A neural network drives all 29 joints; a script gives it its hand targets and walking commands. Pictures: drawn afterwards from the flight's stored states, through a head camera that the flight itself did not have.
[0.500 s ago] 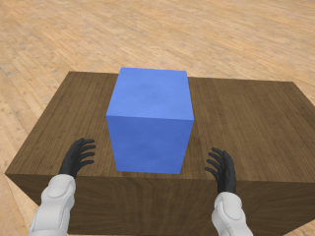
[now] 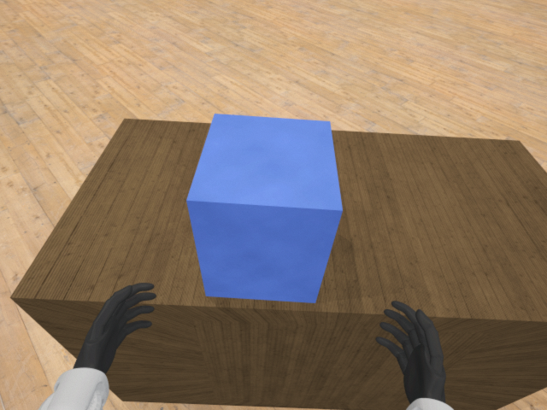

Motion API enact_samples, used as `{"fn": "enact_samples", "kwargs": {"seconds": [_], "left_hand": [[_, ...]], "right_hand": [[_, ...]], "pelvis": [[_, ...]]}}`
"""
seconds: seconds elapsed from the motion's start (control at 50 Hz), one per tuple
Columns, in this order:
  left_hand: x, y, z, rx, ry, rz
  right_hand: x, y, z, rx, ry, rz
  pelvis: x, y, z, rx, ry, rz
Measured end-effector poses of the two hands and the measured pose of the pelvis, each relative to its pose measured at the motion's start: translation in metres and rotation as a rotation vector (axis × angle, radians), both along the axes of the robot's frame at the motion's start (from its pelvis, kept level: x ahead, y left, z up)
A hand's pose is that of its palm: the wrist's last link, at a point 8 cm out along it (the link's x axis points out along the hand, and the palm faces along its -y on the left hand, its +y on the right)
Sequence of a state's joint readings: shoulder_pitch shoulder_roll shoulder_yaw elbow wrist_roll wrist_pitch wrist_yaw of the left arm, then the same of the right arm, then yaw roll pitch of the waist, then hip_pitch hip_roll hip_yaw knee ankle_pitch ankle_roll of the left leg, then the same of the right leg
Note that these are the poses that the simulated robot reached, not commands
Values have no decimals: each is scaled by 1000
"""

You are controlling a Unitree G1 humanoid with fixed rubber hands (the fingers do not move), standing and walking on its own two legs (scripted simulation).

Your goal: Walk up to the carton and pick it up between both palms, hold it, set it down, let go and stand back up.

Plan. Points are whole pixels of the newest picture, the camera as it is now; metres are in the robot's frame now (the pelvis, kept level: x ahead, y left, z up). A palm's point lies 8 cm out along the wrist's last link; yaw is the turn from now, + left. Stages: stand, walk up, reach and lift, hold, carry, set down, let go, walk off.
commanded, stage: set down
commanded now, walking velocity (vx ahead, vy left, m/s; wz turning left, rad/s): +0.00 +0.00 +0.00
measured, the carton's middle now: (266, 211) +0.45 +0.03 +0.05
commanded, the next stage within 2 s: let go in 1.74 s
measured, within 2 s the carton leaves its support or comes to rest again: neither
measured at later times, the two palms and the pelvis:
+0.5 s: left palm (97, 370) +0.19 +0.24 +0.01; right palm (429, 379) +0.18 -0.18 +0.04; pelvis +0.00 +0.00 +0.00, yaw +0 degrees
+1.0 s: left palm (110, 385) +0.19 +0.24 -0.03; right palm (426, 392) +0.18 -0.19 -0.02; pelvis +0.01 +0.00 +0.00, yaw +0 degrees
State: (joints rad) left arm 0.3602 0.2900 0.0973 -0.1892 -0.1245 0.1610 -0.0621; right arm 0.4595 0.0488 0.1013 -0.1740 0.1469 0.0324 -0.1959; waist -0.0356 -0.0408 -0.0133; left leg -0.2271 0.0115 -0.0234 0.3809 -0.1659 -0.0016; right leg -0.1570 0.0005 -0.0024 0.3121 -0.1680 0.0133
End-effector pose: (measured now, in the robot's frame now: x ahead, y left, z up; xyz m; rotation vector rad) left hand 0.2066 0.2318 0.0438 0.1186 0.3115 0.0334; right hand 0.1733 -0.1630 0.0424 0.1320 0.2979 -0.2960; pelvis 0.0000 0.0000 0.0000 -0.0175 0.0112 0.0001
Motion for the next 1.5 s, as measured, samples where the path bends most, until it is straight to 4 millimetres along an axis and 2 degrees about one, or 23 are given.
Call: {"fn": "enact_samples", "kwargs": {"seconds": [0.26, 0.46, 0.7, 0.84, 1.14, 1.5], "left_hand": [[-8, 5, -8, 15, 31, 11], [-12, 9, -26, 25, 119, 26], [-15, 13, -50, 22, 203, 51], [-17, 7, -59, 7, 235, 49], [-22, 4, -88, -19, 346, 95], [-23, 2, -111, -5, 451, 122]], "right_hand": [[-1, -2, 0, -2, -2, 24], [3, -13, -4, -16, 11, 37], [-1, -15, -31, -6, 111, 50], [-1, -25, -39, -23, 117, 54], [1, -33, -74, -46, 220, 114], [2, -45, -105, -87, 319, 179]], "pelvis": [[0, 0, 0, 0, 0, 0], [2, 0, 0, 0, 3, 0], [7, -1, 0, 1, 10, 0], [8, -1, 0, 1, 11, 0], [9, -2, 0, 1, 12, -1], [11, -4, 0, 1, 15, -2]]}}
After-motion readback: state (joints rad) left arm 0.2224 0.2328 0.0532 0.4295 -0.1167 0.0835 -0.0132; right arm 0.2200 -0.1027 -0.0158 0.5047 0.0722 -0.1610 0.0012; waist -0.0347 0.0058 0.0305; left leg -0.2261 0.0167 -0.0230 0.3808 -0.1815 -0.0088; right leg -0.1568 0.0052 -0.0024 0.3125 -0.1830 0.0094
